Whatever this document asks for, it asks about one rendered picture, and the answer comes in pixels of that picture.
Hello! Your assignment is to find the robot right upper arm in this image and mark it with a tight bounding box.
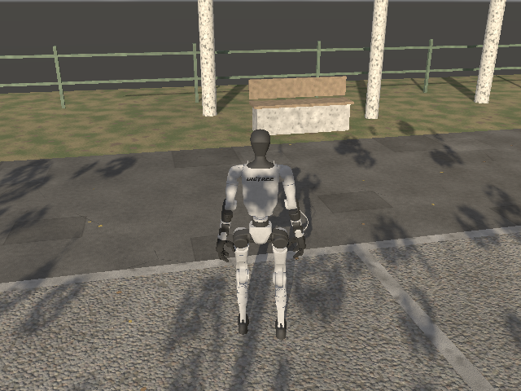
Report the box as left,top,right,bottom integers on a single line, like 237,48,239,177
278,165,297,210

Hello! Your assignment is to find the left robot hand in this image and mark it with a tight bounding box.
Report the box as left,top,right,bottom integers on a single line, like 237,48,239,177
216,239,235,262

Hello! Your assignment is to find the humanoid robot torso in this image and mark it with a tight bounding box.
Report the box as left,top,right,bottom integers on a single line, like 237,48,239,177
241,161,279,244

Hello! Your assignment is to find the robot left upper arm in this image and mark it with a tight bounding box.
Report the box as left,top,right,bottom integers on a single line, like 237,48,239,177
225,165,243,211

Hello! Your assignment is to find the left robot forearm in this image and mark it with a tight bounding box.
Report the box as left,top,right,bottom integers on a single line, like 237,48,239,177
217,199,233,240

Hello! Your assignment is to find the right robot forearm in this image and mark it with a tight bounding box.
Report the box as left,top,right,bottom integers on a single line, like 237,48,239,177
288,199,304,238

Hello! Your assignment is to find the right robot hand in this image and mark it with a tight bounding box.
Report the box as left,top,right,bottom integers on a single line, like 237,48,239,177
287,236,306,258

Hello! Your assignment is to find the left robot thigh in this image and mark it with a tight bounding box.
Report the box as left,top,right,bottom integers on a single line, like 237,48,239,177
233,227,249,283

